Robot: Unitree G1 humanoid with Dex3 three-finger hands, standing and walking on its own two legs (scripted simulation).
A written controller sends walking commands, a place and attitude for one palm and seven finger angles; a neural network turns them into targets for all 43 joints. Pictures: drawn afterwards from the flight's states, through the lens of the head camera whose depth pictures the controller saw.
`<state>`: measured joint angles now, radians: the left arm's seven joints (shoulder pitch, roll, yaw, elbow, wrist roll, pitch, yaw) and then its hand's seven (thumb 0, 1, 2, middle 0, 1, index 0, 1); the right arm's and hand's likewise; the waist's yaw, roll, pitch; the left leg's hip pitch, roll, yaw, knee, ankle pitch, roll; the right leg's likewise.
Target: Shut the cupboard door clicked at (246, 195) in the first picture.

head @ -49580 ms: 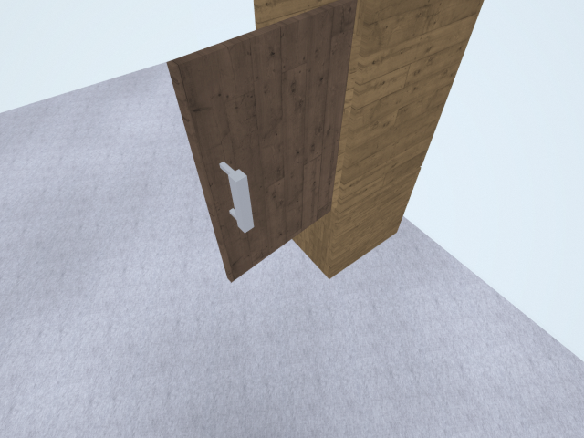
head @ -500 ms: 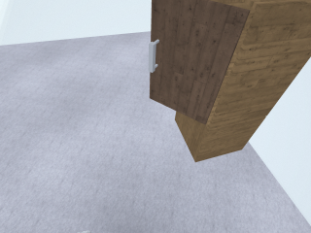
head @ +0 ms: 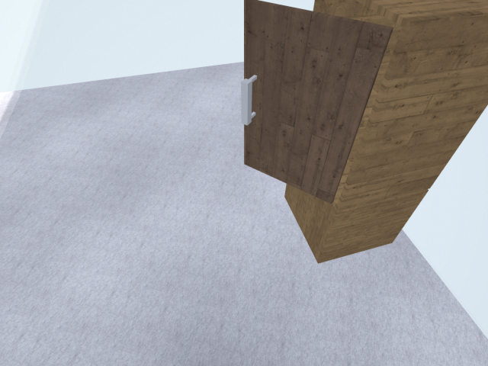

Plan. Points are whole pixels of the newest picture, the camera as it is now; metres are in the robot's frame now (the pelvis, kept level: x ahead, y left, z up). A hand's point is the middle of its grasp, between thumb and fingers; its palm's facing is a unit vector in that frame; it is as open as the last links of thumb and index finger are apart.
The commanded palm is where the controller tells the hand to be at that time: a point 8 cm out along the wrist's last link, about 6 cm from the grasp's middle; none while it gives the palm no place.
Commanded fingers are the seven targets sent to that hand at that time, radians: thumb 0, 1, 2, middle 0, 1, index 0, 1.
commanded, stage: let the arm hang, fingers relaxed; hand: left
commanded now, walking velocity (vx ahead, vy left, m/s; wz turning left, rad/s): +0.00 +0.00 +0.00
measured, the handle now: (250, 100) +0.88 +0.04 -0.03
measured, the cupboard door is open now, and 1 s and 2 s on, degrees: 40 40 40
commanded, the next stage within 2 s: look to check the result in 0.32 s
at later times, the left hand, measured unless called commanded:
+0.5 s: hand out of the picture +0.04 +0.19 -0.17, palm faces -0.03 -0.97 -0.23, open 7.4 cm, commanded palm none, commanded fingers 0.00 0.90 0.90 -0.20 -0.30 -0.20 -0.30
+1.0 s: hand out of the picture +0.06 +0.19 -0.17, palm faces -0.02 -0.97 -0.25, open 7.4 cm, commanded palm none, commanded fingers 0.00 0.90 0.90 -0.20 -0.30 -0.20 -0.30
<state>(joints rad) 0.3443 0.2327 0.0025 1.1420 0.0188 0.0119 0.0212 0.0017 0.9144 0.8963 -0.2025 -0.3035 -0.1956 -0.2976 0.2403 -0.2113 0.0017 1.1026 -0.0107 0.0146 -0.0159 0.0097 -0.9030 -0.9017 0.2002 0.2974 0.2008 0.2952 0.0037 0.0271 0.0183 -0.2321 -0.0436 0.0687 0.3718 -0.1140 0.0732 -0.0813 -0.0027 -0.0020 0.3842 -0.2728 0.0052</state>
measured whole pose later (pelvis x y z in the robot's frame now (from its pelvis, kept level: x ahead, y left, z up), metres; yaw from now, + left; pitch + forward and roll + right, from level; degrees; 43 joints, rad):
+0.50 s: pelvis +0.02 -0.01 +0.00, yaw +0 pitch -1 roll +0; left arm 0.23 0.22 0.00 1.13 0.02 0.00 0.01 0.00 0.91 0.90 -0.21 -0.30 -0.20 -0.30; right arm 0.22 -0.24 0.00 1.13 -0.01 0.00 -0.02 0.01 -0.90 -0.90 0.20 0.30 0.20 0.29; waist -0.02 -0.01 0.04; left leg -0.21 -0.04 0.07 0.36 -0.13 0.06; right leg -0.04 0.00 0.00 0.33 -0.27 0.00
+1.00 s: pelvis +0.04 -0.01 +0.00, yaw +0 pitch -1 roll +0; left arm 0.23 0.23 0.00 1.14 0.02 0.00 0.02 0.00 0.91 0.90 -0.20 -0.30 -0.20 -0.30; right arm 0.16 -0.25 0.01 1.13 -0.01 0.00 -0.02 0.01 -0.90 -0.90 0.20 0.30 0.20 0.30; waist 0.00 -0.01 0.04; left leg -0.17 -0.05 0.07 0.35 -0.17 0.06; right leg 0.00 0.00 0.01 0.30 -0.29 0.00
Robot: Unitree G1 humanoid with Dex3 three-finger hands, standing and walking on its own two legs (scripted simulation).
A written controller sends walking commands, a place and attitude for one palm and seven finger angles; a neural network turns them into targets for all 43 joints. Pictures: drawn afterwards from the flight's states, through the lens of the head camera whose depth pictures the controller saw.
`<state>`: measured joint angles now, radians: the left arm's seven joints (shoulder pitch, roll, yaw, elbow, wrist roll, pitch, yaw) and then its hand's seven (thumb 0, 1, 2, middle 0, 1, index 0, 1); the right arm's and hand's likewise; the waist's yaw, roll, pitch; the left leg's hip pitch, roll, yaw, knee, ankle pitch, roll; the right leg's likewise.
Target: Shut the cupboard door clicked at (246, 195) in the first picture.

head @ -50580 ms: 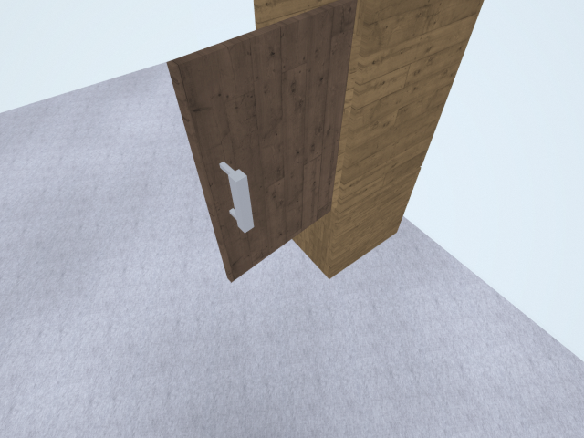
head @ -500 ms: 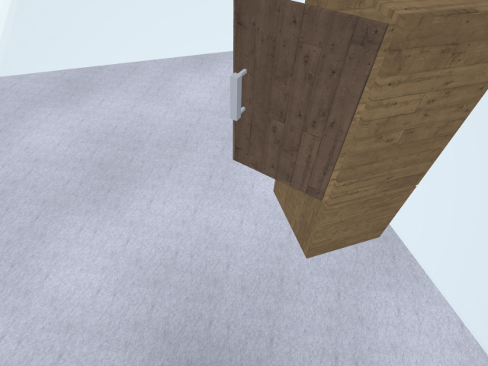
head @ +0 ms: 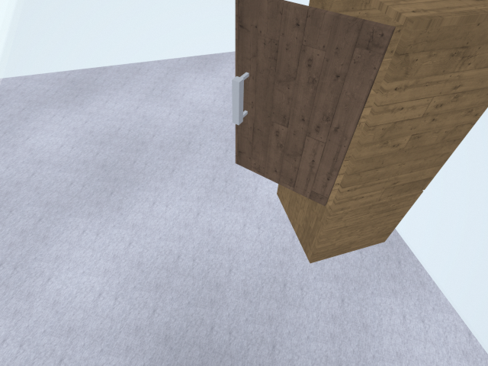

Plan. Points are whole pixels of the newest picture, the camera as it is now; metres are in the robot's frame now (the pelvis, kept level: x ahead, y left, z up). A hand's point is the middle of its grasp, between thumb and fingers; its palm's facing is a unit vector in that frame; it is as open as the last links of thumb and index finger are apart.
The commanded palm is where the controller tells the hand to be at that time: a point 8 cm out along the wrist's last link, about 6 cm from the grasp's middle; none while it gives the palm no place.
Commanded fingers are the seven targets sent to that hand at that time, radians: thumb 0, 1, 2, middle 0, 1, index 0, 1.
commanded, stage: walk to a spot facing it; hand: left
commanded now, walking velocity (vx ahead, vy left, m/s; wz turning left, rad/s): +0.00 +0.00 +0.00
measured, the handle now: (241, 98) +0.83 +0.05 -0.03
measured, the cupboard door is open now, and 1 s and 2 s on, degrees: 40 40 40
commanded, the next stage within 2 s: none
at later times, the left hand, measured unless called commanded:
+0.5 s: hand out of the picture -0.01 +0.22 -0.21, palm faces +0.20 -0.95 -0.24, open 7.4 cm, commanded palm none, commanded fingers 0.00 0.90 0.90 -0.20 -0.30 -0.20 -0.30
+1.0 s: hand out of the picture +0.01 +0.21 -0.16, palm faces +0.45 -0.84 -0.31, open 7.4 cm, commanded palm none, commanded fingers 0.00 0.90 0.90 -0.20 -0.30 -0.20 -0.30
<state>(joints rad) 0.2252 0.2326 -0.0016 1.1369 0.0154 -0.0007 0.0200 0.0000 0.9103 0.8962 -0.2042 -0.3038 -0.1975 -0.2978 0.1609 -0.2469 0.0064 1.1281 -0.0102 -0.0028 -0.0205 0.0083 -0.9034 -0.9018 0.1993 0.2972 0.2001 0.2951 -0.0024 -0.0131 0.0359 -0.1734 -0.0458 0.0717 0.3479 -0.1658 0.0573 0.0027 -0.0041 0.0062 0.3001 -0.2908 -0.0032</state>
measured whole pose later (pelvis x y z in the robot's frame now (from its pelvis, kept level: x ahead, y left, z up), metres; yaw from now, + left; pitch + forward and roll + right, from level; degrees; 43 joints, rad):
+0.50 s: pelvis +0.00 +0.02 -0.03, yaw +12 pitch -2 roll +0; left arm 0.24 0.22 0.05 1.00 0.02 0.04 0.03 0.00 0.91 0.90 -0.21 -0.30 -0.20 -0.30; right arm 0.23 -0.21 -0.04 0.99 -0.02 0.05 0.01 0.01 -0.90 -0.90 0.20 0.30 0.20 0.29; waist -0.03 -0.04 0.12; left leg -0.37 0.01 0.07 0.71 -0.28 0.03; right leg -0.12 -0.10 -0.17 0.75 -0.52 0.03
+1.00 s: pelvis +0.02 -0.02 -0.01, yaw +30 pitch +2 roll +0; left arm 0.16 0.21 0.04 0.86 0.03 0.03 0.03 0.00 0.91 0.90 -0.20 -0.30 -0.20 -0.30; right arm 0.20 -0.27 -0.10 0.92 -0.03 0.08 0.01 0.01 -0.90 -0.90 0.20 0.30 0.20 0.30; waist -0.03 0.06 0.09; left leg -0.56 -0.09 -0.11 0.97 -0.42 -0.03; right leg -0.27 -0.02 -0.03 0.57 -0.32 0.00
